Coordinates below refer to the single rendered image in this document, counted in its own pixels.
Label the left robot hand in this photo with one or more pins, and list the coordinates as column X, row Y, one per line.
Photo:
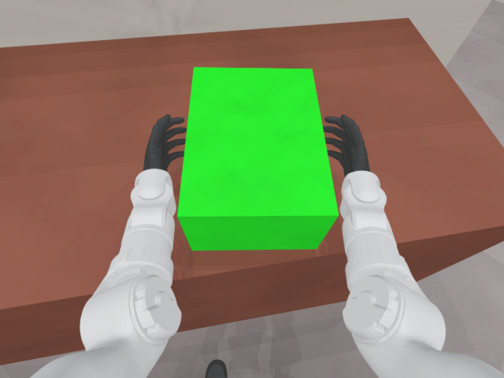
column 156, row 156

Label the robot left foot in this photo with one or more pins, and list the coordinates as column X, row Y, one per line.
column 216, row 369

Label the right robot hand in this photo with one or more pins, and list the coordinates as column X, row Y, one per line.
column 354, row 155

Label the pedestal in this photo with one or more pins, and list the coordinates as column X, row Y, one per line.
column 75, row 121

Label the robot right forearm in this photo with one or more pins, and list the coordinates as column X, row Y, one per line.
column 368, row 239

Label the carton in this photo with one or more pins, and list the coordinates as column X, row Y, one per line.
column 256, row 174

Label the robot left forearm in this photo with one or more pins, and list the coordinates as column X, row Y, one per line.
column 147, row 243

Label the right robot upper arm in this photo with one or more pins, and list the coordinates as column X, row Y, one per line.
column 401, row 334

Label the left robot upper arm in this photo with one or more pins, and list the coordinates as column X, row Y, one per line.
column 124, row 330

